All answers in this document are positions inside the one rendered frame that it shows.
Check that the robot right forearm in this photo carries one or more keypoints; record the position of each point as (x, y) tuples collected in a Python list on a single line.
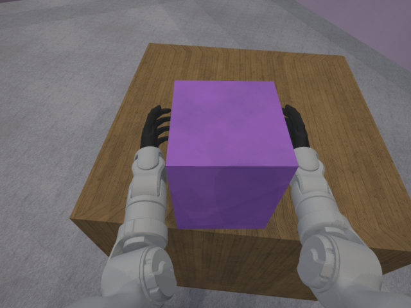
[(314, 203)]

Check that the right robot upper arm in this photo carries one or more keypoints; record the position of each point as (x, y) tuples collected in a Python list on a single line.
[(344, 274)]

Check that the carton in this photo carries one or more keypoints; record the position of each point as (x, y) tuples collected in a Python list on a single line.
[(230, 157)]

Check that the left robot hand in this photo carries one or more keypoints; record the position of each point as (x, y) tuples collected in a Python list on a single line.
[(150, 132)]

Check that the left robot upper arm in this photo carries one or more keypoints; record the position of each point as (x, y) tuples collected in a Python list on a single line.
[(142, 278)]

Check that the robot left forearm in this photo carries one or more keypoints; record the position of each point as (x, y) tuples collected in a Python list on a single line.
[(144, 222)]

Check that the pedestal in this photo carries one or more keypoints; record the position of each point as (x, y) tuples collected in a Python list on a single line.
[(359, 170)]

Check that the right robot hand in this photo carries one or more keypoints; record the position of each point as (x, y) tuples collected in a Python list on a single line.
[(296, 127)]

